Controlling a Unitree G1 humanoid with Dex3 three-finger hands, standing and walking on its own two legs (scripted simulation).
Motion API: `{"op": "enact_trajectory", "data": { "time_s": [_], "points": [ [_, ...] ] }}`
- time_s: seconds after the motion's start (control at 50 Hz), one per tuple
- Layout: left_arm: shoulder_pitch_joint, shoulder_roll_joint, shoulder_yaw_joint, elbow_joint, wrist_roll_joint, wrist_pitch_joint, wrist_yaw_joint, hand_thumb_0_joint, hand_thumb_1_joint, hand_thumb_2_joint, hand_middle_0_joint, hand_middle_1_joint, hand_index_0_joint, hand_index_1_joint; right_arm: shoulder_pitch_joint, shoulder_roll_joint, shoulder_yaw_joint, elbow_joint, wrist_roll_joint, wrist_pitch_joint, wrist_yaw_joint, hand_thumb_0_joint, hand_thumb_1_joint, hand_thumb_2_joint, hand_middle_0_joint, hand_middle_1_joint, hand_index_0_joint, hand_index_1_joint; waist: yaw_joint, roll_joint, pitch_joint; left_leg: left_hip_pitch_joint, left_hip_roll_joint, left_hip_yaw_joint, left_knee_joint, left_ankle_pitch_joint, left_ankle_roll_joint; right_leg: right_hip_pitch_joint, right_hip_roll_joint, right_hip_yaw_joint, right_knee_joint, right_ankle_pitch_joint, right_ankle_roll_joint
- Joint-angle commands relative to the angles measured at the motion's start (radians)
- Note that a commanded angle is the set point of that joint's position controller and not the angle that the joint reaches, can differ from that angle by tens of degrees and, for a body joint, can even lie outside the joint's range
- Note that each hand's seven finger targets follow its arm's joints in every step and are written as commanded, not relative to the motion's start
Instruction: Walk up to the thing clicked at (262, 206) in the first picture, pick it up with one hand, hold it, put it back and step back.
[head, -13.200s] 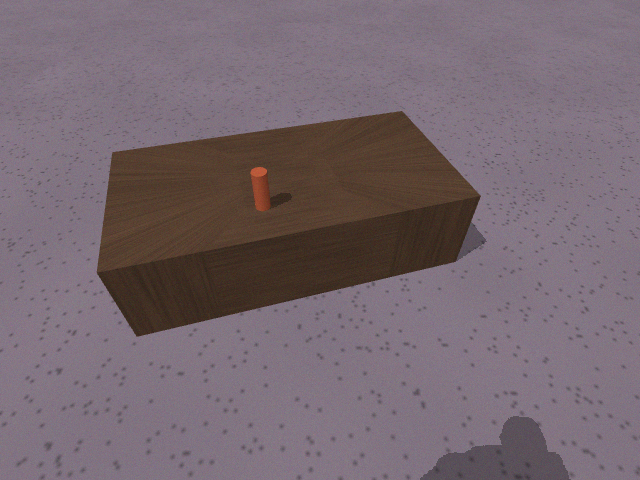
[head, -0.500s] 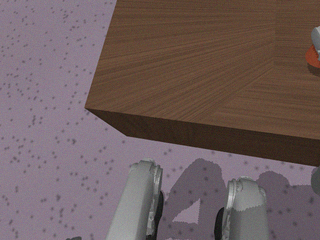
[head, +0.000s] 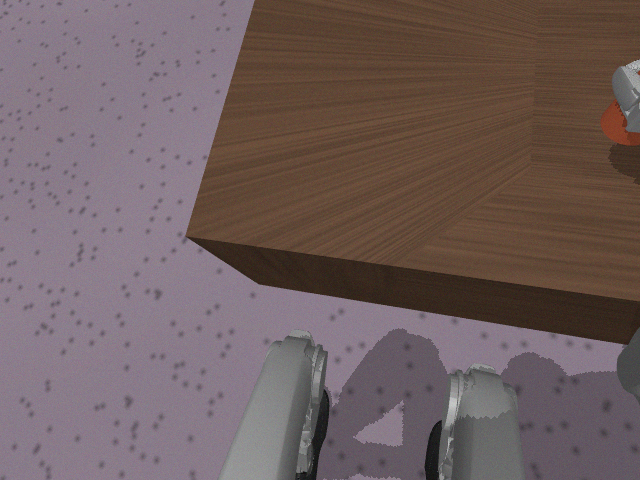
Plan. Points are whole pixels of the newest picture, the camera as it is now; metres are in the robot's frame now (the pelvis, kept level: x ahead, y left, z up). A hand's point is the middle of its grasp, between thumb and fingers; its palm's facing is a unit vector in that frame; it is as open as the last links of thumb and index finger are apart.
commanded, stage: settle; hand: right
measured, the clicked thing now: out of the picture +0.57 -0.25 +0.04
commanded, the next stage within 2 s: lift in 0.32 s
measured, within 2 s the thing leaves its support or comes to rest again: neither
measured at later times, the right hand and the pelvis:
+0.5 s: hand out of the picture +0.58 -0.24 +0.06, palm faces +0.26 +0.97 -0.03, open 7.6 cm; pelvis +0.01 +0.00 +0.03, yaw +0 degrees
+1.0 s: hand out of the picture +0.53 -0.23 +0.12, palm faces +0.26 +0.96 -0.03, open 7.6 cm; pelvis +0.02 +0.00 +0.09, yaw -1 degrees
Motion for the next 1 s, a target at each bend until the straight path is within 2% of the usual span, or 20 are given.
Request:
{"op": "enact_trajectory", "data": {
  "time_s": [0.0, 0.1, 0.12, 0.18, 0.22, 0.34, 0.4, 0.42, 0.5, 0.56, 0.58, 0.6, 0.62, 0.7, 0.72, 0.78, 0.82, 0.92, 0.94, 0.98],
  "points": [
    [0.225, 0.218, 0.083, -0.005, -0.004, -0.011, 0.019, 0.000, 0.895, 0.894, -0.201, -0.296, -0.196, -0.300, -0.435, -0.263, -0.007, -0.202, 0.018, -0.083, -0.009, 0.000, -0.423, -1.318, 1.313, 1.422, 1.343, 1.422, 0.014, -0.202, -0.700, 0.399, -0.026, 0.022, -0.217, 0.243, 0.064, 0.518, 0.014, -0.031, -0.240, 0.286, -0.045],
    [0.229, 0.213, 0.075, -0.012, -0.001, -0.013, 0.015, 0.000, 0.893, 0.891, -0.201, -0.297, -0.197, -0.300, -0.438, -0.272, -0.015, -0.205, 0.020, -0.095, -0.003, 0.000, -0.426, -1.345, 1.316, 1.442, 1.348, 1.443, 0.019, -0.202, -0.714, 0.427, -0.026, 0.024, -0.229, 0.274, 0.063, 0.543, 0.013, -0.027, -0.250, 0.324, -0.046],
    [0.219, 0.196, 0.062, -0.020, -0.003, -0.011, 0.015, 0.000, 0.889, 0.895, -0.201, -0.294, -0.195, -0.300, -0.455, -0.293, -0.019, -0.243, 0.019, -0.102, -0.003, 0.000, -0.435, -1.356, 1.311, 1.446, 1.344, 1.447, 0.003, -0.208, -0.724, 0.442, -0.027, 0.019, -0.233, 0.280, 0.064, 0.541, 0.014, -0.032, -0.253, 0.325, -0.049],
    [0.233, 0.215, 0.076, -0.013, -0.003, -0.013, 0.014, 0.000, 0.889, 0.894, -0.201, -0.297, -0.196, -0.302, -0.392, -0.258, -0.013, -0.158, 0.022, -0.093, 0.004, 0.000, -0.431, -1.358, 1.316, 1.451, 1.347, 1.451, 0.025, -0.178, -0.685, 0.460, -0.026, 0.020, -0.242, 0.300, 0.061, 0.511, 0.014, -0.031, -0.255, 0.327, -0.050],
    [0.228, 0.197, 0.063, -0.021, 0.000, -0.010, 0.011, 0.000, 0.886, 0.894, -0.201, -0.296, -0.195, -0.302, -0.455, -0.282, -0.013, -0.245, 0.017, -0.106, 0.003, 0.000, -0.439, -1.356, 1.311, 1.446, 1.342, 1.447, 0.010, -0.228, -0.721, 0.457, -0.026, 0.018, -0.242, 0.303, 0.065, 0.560, 0.012, -0.032, -0.267, 0.356, -0.046],
    [0.235, 0.216, 0.076, -0.021, 0.000, -0.009, 0.008, 0.000, 0.899, 0.892, -0.199, -0.297, -0.196, -0.301, -0.386, -0.263, -0.022, -0.188, 0.021, -0.103, 0.002, 0.000, -0.434, -1.345, 1.286, 1.431, 1.317, 1.431, 0.013, -0.210, -0.693, 0.448, -0.030, 0.025, -0.251, 0.314, 0.065, 0.584, 0.008, -0.024, -0.276, 0.382, -0.044],
    [0.228, 0.192, 0.062, -0.031, 0.000, -0.010, 0.007, 0.000, 0.900, 0.893, -0.197, -0.296, -0.193, -0.299, -0.460, -0.284, -0.020, -0.297, 0.021, -0.117, -0.005, 0.000, -0.439, -1.354, 1.277, 1.433, 1.309, 1.433, 0.003, -0.247, -0.748, 0.451, -0.030, 0.024, -0.260, 0.298, 0.067, 0.641, 0.006, -0.023, -0.289, 0.383, -0.044],
    [0.235, 0.211, 0.075, -0.024, 0.001, -0.010, 0.008, 0.000, 0.907, 0.884, -0.206, -0.307, -0.213, -0.299, -0.410, -0.263, -0.017, -0.225, 0.021, -0.109, -0.003, 0.000, -0.393, -1.332, 1.345, 1.441, 1.368, 1.441, 0.011, -0.240, -0.727, 0.453, -0.028, 0.025, -0.260, 0.301, 0.066, 0.637, 0.008, -0.022, -0.289, 0.385, -0.041],
    [0.222, 0.190, 0.064, -0.031, 0.000, -0.012, 0.010, 0.000, 0.909, 0.887, -0.206, -0.308, -0.215, -0.299, -0.449, -0.267, -0.008, -0.320, 0.024, -0.120, -0.005, 0.000, -0.399, -1.332, 1.363, 1.449, 1.383, 1.449, -0.010, -0.250, -0.759, 0.471, -0.031, 0.024, -0.282, 0.280, 0.068, 0.659, 0.008, -0.023, -0.315, 0.365, -0.042],
    [0.223, 0.214, 0.085, -0.025, -0.005, -0.017, 0.013, 0.000, 0.911, 0.887, -0.207, -0.310, -0.216, -0.300, -0.338, -0.207, 0.000, -0.219, 0.033, -0.098, -0.006, 0.000, -0.384, -1.330, 1.357, 1.447, 1.378, 1.447, -0.003, -0.211, -0.703, 0.468, -0.030, 0.034, -0.291, 0.270, 0.066, 0.656, 0.009, -0.012, -0.340, 0.351, -0.038],
    [0.218, 0.211, 0.084, -0.031, -0.005, -0.016, 0.013, 0.000, 0.912, 0.884, -0.208, -0.311, -0.219, -0.299, -0.386, -0.262, -0.028, -0.297, 0.034, -0.108, -0.014, 0.000, -0.378, -1.332, 1.362, 1.452, 1.383, 1.452, -0.023, -0.239, -0.720, 0.464, -0.032, 0.027, -0.296, 0.259, 0.069, 0.668, 0.008, -0.016, -0.342, 0.345, -0.039],
    [0.220, 0.201, 0.079, -0.036, -0.006, -0.015, 0.013, 0.000, 0.906, 0.886, -0.207, -0.309, -0.216, -0.299, -0.392, -0.260, -0.019, -0.331, 0.030, -0.114, -0.016, 0.000, -0.367, -1.321, 1.350, 1.439, 1.372, 1.440, -0.026, -0.239, -0.763, 0.497, -0.030, 0.026, -0.304, 0.279, 0.068, 0.703, 0.007, -0.017, -0.350, 0.372, -0.040],
    [0.223, 0.210, 0.087, -0.031, -0.004, -0.017, 0.015, 0.000, 0.907, 0.886, -0.206, -0.309, -0.215, -0.299, -0.359, -0.206, 0.011, -0.296, 0.035, -0.107, -0.011, 0.000, -0.369, -1.318, 1.351, 1.438, 1.372, 1.439, -0.012, -0.234, -0.753, 0.501, -0.030, 0.028, -0.311, 0.287, 0.067, 0.715, 0.009, -0.021, -0.350, 0.381, -0.038],
    [0.214, 0.188, 0.087, -0.032, -0.011, -0.022, 0.018, 0.000, 0.909, 0.885, -0.207, -0.310, -0.216, -0.300, -0.338, -0.183, 0.016, -0.347, 0.044, -0.103, -0.018, 0.000, -0.395, -1.329, 1.363, 1.448, 1.383, 1.448, -0.015, -0.190, -0.748, 0.600, -0.031, 0.017, -0.359, 0.313, 0.061, 0.686, 0.014, -0.037, -0.377, 0.357, -0.047],
    [0.209, 0.195, 0.094, -0.034, -0.015, -0.025, 0.020, 0.000, 0.909, 0.889, -0.203, -0.306, -0.211, -0.297, -0.288, -0.194, -0.005, -0.330, 0.047, -0.097, -0.025, 0.000, -0.379, -1.326, 1.358, 1.447, 1.380, 1.447, -0.031, -0.165, -0.738, 0.608, -0.034, 0.019, -0.371, 0.310, 0.061, 0.697, 0.014, -0.038, -0.387, 0.356, -0.049],
    [0.198, 0.182, 0.099, -0.034, -0.016, -0.030, 0.020, 0.000, 0.907, 0.886, -0.205, -0.308, -0.213, -0.299, -0.226, -0.122, 0.026, -0.345, 0.055, -0.095, -0.029, 0.000, -0.378, -1.311, 1.357, 1.436, 1.376, 1.436, -0.033, -0.149, -0.711, 0.640, -0.034, 0.022, -0.397, 0.317, 0.060, 0.714, 0.014, -0.038, -0.418, 0.360, -0.048],
    [0.185, 0.163, 0.088, -0.046, -0.019, -0.032, 0.022, 0.000, 0.903, 0.891, -0.204, -0.305, -0.210, -0.298, -0.251, -0.152, 0.021, -0.451, 0.058, -0.104, -0.042, 0.000, -0.380, -1.316, 1.369, 1.446, 1.388, 1.446, -0.057, -0.170, -0.736, 0.687, -0.035, 0.013, -0.421, 0.329, 0.062, 0.743, 0.015, -0.044, -0.442, 0.367, -0.048],
    [0.163, 0.164, 0.105, -0.034, -0.025, -0.046, 0.031, 0.000, 0.905, 0.889, -0.203, -0.304, -0.209, -0.297, -0.102, -0.049, 0.056, -0.426, 0.074, -0.098, -0.052, 0.000, -0.383, -1.324, 1.375, 1.455, 1.395, 1.455, -0.062, -0.147, -0.627, 0.678, -0.037, 0.024, -0.482, 0.295, 0.064, 0.819, 0.011, -0.029, -0.525, 0.345, -0.038],
    [0.160, 0.153, 0.098, -0.042, -0.025, -0.048, 0.031, 0.000, 0.897, 0.894, -0.202, -0.302, -0.206, -0.297, -0.149, -0.077, 0.050, -0.514, 0.077, -0.110, -0.061, 0.000, -0.371, -1.326, 1.381, 1.461, 1.401, 1.461, -0.076, -0.169, -0.662, 0.711, -0.038, 0.018, -0.499, 0.300, 0.066, 0.846, 0.014, -0.036, -0.536, 0.347, -0.039],
    [0.159, 0.150, 0.102, -0.042, -0.027, -0.051, 0.032, 0.000, 0.895, 0.894, -0.201, -0.301, -0.204, -0.297, -0.087, -0.047, 0.067, -0.514, 0.079, -0.108, -0.065, 0.000, -0.370, -1.321, 1.380, 1.457, 1.400, 1.458, -0.077, -0.152, -0.675, 0.771, -0.038, 0.022, -0.520, 0.343, 0.065, 0.890, 0.015, -0.033, -0.564, 0.398, -0.036]
  ]
}}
